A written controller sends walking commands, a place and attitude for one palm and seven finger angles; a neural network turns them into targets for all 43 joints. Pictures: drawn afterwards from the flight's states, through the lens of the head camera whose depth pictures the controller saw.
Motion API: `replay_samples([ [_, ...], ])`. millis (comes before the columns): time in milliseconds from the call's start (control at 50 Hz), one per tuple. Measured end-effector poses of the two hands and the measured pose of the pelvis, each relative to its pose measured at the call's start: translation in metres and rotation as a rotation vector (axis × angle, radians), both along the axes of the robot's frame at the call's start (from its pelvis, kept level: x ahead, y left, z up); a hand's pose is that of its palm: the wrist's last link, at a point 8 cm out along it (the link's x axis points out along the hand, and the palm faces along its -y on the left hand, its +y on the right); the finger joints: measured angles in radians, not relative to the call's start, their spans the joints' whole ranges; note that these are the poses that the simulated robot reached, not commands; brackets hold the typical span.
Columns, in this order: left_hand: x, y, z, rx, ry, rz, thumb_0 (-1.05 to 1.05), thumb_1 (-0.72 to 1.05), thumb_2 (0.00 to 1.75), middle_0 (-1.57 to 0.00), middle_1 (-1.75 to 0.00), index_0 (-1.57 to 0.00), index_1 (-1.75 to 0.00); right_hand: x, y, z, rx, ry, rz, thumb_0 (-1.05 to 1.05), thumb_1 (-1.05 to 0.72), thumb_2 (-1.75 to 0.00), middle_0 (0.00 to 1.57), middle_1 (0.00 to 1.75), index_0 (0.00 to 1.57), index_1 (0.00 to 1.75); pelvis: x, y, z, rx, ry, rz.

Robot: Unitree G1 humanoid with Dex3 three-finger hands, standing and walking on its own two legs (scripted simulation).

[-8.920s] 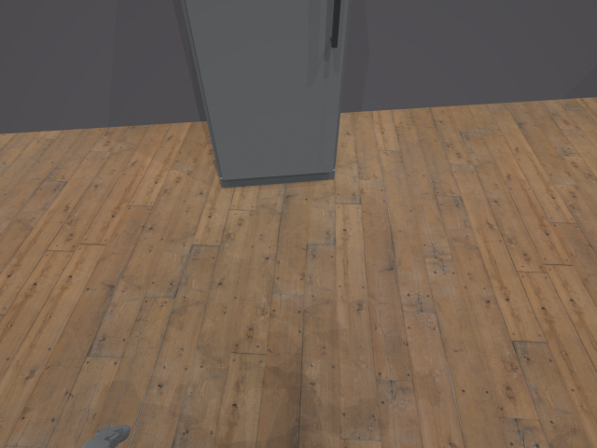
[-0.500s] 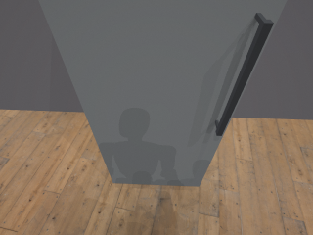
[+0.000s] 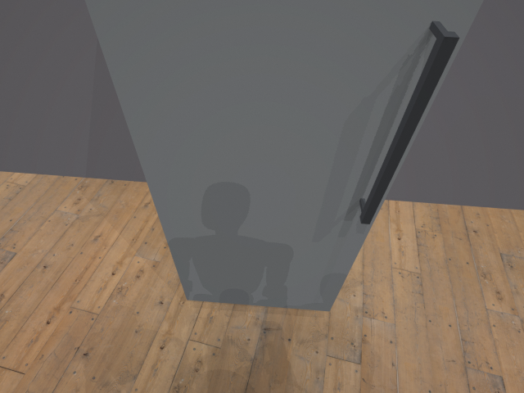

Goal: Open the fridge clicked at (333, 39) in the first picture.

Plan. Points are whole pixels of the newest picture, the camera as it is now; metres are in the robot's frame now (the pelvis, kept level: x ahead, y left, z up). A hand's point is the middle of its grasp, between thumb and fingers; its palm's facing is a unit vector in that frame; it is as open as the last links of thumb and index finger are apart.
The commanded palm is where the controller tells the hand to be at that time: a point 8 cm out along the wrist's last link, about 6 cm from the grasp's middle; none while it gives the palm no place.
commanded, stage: come to a stop and stand still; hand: right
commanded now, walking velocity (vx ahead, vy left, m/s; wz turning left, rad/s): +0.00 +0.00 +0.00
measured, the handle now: (393, 144) +0.50 -0.18 +0.13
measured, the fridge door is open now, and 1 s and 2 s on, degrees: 0 0 0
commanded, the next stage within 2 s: look again from close up in 0.54 s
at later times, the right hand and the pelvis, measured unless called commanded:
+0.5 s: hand out of the picture -0.02 -0.20 -0.17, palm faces +0.03 +0.98 -0.19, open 7.4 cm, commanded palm none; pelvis -0.01 -0.04 +0.00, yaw +0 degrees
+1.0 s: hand out of the picture -0.01 -0.19 -0.17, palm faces +0.02 +0.99 -0.16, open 7.4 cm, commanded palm none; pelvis +0.00 -0.03 +0.01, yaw +1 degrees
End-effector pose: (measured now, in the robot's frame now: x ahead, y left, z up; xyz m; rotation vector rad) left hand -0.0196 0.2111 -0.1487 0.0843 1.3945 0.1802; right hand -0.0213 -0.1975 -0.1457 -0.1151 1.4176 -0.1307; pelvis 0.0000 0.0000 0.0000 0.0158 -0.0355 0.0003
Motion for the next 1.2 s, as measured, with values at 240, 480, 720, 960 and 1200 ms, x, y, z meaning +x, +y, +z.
replay_samples([
  [240, -0.002, -0.027, 0.004, 0.000, -0.065, -0.031, 0.01, 0.92, 0.90, -0.20, -0.30, -0.20, -0.30, 0.018, -0.053, 0.005, -0.051, -0.112, 0.011, 0.01, -0.91, -0.90, 0.20, 0.30, 0.20, 0.30, -0.011, -0.026, 0.001, -0.019, 0.002, 0.005],
  [480, -0.008, -0.036, 0.007, -0.002, -0.016, -0.042, 0.01, 0.91, 0.90, -0.20, -0.30, -0.20, -0.30, -0.005, -0.057, 0.006, -0.034, -0.029, 0.000, 0.01, -0.91, -0.90, 0.20, 0.30, 0.20, 0.30, -0.010, -0.037, 0.003, -0.022, 0.013, 0.003],
  [720, 0.013, -0.032, 0.010, 0.017, -0.029, -0.050, 0.01, 0.91, 0.90, -0.20, -0.30, -0.20, -0.30, -0.003, -0.038, 0.001, 0.016, -0.007, -0.004, 0.01, -0.91, -0.90, 0.20, 0.30, 0.20, 0.30, -0.002, -0.035, 0.005, -0.018, 0.006, 0.005],
  [960, 0.015, -0.028, 0.011, 0.019, -0.025, -0.044, 0.01, 0.92, 0.90, -0.20, -0.30, -0.20, -0.30, 0.010, -0.041, 0.001, 0.000, -0.033, 0.006, 0.01, -0.91, -0.90, 0.20, 0.30, 0.20, 0.30, 0.001, -0.032, 0.006, -0.018, -0.001, 0.009],
  [1200, 0.003, -0.034, 0.008, -0.008, 0.009, -0.032, 0.00, 0.91, 0.90, -0.20, -0.30, -0.20, -0.30, 0.011, -0.041, 0.004, -0.008, -0.029, 0.010, 0.00, -0.91, -0.90, 0.20, 0.30, 0.20, 0.30, 0.000, -0.029, 0.006, -0.019, 0.001, 0.011],
])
